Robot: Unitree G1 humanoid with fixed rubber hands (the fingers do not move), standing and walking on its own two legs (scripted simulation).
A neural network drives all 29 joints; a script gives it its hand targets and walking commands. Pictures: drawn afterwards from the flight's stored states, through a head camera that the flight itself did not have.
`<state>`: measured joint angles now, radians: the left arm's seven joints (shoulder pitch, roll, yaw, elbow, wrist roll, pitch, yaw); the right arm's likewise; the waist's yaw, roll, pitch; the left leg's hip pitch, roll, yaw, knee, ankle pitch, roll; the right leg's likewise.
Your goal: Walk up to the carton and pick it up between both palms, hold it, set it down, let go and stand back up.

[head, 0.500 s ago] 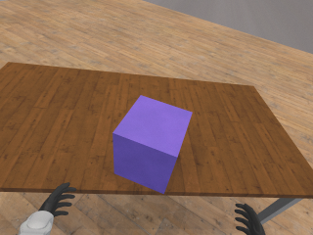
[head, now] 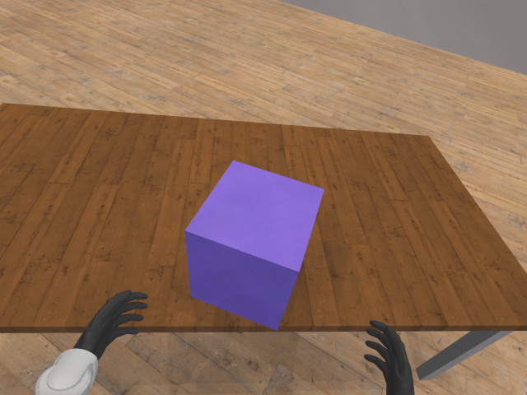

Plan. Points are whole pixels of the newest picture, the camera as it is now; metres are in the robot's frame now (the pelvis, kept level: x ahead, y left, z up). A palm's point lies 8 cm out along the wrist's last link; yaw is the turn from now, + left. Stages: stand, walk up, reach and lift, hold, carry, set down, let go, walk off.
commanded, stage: reach and lift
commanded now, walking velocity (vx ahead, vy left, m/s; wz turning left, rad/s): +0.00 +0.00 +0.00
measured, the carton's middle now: (254, 244) +0.45 +0.01 -0.07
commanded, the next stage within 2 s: none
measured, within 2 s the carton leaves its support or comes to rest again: neither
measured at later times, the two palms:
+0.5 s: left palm (98, 324) +0.25 +0.25 -0.01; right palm (370, 361) +0.20 -0.15 -0.01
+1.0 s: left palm (111, 282) +0.30 +0.24 +0.01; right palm (357, 311) +0.27 -0.15 +0.00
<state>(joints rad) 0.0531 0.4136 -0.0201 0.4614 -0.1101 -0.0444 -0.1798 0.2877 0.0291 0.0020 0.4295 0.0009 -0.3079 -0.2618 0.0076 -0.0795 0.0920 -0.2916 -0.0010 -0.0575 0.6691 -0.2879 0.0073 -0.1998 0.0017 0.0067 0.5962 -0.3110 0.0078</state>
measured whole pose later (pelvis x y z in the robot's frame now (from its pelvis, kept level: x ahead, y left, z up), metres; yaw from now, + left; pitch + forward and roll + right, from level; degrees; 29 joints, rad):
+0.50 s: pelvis +0.02 +0.00 +0.00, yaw +0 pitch -4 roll -2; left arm 0.08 0.41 -0.01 0.43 -0.13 -0.16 -0.22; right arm 0.26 0.11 0.08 0.44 0.03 -0.48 -0.37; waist 0.01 -0.03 0.09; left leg -0.29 0.00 -0.06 0.67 -0.31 0.00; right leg -0.20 0.00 0.01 0.59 -0.33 0.02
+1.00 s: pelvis +0.04 +0.00 +0.00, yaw +0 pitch -2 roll -2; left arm -0.03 0.41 -0.02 0.41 -0.17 -0.12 -0.20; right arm 0.06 0.11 0.06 0.48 0.03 -0.37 -0.40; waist 0.01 -0.02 0.09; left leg -0.29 0.00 -0.06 0.67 -0.34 0.00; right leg -0.19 0.00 0.01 0.58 -0.35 0.03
